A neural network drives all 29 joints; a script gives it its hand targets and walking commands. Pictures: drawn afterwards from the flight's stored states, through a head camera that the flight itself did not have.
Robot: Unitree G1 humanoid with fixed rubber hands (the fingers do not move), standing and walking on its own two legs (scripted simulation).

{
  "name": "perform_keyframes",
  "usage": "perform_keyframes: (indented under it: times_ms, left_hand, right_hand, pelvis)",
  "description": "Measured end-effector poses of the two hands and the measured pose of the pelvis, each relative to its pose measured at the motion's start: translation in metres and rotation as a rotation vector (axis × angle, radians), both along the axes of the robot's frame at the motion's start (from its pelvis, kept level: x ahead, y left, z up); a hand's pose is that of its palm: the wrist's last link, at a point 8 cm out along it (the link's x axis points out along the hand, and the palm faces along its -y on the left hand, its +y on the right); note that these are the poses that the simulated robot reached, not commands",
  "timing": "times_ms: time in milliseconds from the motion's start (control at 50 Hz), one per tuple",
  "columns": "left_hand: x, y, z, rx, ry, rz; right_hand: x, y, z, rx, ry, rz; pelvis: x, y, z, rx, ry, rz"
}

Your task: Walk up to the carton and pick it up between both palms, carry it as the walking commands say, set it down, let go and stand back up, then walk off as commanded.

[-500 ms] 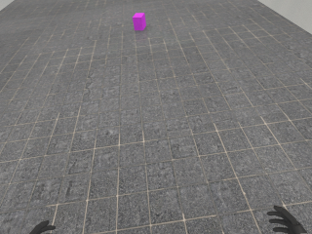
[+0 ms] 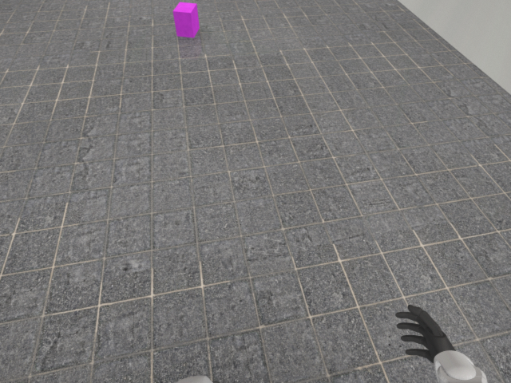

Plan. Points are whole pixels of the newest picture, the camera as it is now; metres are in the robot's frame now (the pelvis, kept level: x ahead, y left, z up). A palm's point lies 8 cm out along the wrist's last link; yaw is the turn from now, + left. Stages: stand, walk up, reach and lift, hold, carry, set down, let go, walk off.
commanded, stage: walk up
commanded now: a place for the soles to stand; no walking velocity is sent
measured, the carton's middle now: (186, 20) +2.73 +0.57 -0.67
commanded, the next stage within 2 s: none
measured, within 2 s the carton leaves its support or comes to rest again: neither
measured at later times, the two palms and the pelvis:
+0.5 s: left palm (95, 205) +0.44 +0.35 -0.07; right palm (387, 204) +0.48 -0.30 -0.10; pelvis +0.36 +0.01 +0.00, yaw -1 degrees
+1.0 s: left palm (119, 97) +0.83 +0.40 -0.08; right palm (349, 141) +0.72 -0.26 -0.13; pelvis +0.69 +0.08 -0.02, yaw -3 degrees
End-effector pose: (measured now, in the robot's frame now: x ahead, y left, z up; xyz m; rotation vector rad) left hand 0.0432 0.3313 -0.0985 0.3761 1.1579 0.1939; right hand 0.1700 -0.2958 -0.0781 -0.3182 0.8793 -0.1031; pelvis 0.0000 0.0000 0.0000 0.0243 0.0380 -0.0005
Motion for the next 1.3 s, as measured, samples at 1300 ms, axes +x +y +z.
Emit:
perform_keyframes:
  times_ms: [1300]
  left_hand:
    - [0.864, 0.178, 0.021, 0.112, -0.007, 0.032]
  right_hand:
    - [0.874, 0.128, -0.009, 0.005, 0.025, 0.012]
  pelvis:
    - [0.887, 0.151, -0.007, -0.061, -0.032, -0.037]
